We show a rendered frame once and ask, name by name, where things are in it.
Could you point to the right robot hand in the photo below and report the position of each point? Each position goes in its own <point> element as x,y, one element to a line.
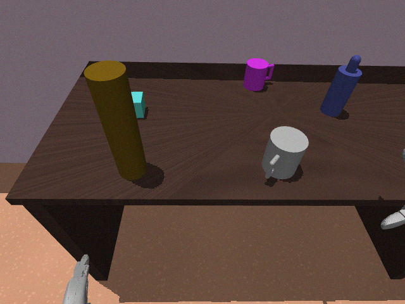
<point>398,218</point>

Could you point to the desk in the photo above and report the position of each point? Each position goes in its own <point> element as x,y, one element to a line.
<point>204,136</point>

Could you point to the left robot hand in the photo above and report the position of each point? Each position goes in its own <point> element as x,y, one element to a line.
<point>77,287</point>

